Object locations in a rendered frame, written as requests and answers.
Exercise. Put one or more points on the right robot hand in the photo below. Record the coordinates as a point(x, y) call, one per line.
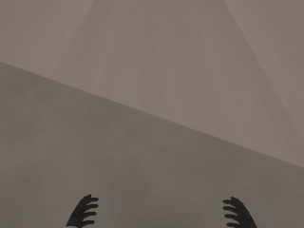
point(243, 216)

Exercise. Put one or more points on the left robot hand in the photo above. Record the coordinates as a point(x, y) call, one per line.
point(78, 215)

